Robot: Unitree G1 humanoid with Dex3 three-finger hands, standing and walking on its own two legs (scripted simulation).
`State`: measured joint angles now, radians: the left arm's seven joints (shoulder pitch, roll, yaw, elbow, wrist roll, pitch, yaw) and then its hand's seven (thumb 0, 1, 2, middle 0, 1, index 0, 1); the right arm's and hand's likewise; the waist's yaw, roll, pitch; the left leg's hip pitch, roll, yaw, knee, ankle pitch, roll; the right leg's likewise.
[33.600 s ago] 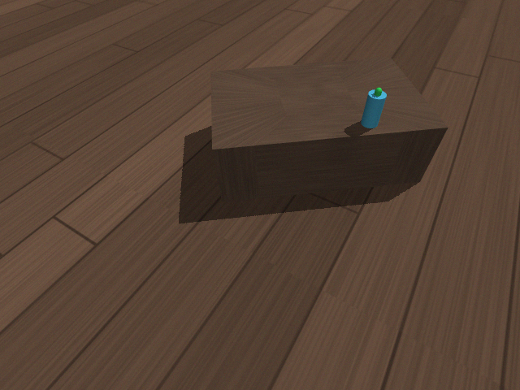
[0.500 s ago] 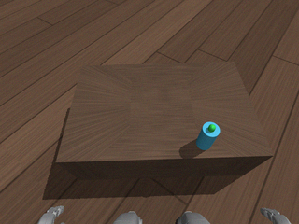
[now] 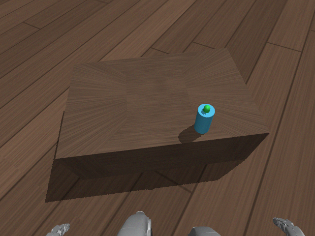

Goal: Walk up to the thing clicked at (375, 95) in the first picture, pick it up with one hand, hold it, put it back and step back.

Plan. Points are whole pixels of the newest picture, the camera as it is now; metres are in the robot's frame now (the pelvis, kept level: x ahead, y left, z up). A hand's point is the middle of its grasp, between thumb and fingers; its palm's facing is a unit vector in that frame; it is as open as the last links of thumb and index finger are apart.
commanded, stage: step back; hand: right
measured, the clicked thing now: (204, 117) +0.61 -0.19 -0.30
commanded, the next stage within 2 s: none
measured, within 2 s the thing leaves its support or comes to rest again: neither
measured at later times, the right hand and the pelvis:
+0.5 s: hand out of the picture -0.02 -0.26 -0.12, palm faces -0.09 +0.90 -0.42, open 7.4 cm; pelvis -0.14 +0.00 +0.01, yaw +2 degrees
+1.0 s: hand out of the picture -0.23 -0.30 -0.15, palm faces -0.15 +0.90 -0.40, open 7.4 cm; pelvis -0.32 -0.03 +0.00, yaw +7 degrees
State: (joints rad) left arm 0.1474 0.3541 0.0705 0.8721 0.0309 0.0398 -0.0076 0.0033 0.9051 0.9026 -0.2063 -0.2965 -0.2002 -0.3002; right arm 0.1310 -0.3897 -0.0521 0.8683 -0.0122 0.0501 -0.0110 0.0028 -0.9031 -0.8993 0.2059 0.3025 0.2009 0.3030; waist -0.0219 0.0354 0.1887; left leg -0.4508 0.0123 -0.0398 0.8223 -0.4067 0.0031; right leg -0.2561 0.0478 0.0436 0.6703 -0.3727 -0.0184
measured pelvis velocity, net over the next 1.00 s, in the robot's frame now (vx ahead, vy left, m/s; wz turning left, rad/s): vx -0.32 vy -0.03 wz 0.12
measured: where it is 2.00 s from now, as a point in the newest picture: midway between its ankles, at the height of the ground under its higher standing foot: outside the picture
